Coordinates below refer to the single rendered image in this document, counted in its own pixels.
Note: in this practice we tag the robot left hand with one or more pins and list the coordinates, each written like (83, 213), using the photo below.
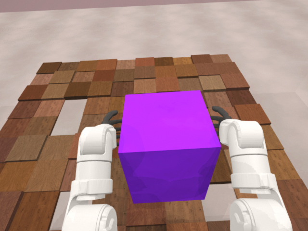
(107, 120)

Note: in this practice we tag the robot right forearm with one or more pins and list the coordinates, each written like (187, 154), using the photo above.
(250, 165)

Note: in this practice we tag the left robot upper arm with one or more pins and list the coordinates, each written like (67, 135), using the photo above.
(98, 217)

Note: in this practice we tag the robot left forearm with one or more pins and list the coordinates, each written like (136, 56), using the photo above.
(93, 173)

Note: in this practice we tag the carton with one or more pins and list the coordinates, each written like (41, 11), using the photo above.
(168, 146)

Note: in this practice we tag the right robot upper arm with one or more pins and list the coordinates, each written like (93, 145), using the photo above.
(254, 214)

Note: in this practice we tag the robot right hand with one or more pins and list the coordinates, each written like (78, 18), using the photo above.
(222, 112)

